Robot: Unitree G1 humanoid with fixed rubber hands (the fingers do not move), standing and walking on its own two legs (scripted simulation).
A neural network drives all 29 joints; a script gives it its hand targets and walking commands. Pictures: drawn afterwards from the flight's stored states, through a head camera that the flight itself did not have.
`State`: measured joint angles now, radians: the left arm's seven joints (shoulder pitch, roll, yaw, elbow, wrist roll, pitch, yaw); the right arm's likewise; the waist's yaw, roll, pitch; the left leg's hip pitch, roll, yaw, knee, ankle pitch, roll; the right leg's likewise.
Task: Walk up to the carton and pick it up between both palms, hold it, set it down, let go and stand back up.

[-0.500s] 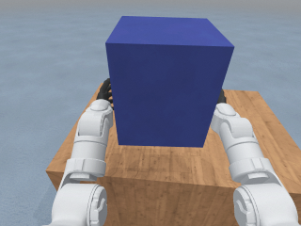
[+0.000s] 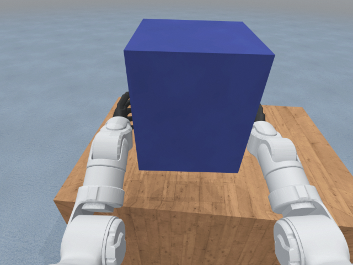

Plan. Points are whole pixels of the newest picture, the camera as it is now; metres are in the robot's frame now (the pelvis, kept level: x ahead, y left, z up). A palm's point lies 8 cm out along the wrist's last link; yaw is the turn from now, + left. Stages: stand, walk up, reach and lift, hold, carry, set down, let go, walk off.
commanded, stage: hold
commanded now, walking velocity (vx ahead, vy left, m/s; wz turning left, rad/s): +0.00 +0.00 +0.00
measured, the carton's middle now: (190, 96) +0.39 +0.01 +0.26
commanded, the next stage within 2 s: set down in 0.66 s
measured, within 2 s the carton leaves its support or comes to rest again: neither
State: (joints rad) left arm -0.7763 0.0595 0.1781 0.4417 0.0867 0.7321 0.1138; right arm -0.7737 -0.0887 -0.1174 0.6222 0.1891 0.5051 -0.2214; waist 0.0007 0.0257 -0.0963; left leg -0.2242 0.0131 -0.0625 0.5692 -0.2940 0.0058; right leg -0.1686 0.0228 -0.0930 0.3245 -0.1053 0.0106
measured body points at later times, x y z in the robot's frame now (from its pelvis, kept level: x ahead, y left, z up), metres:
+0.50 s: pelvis +0.00 +0.00 +0.00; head -0.06 +0.02 +0.45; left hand +0.39 +0.17 +0.20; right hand +0.40 -0.14 +0.19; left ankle +0.01 +0.09 -0.74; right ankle +0.05 -0.13 -0.74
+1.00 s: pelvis +0.00 +0.00 +0.00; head -0.06 +0.02 +0.45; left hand +0.39 +0.17 +0.19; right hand +0.41 -0.13 +0.20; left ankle +0.01 +0.09 -0.74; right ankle +0.05 -0.13 -0.74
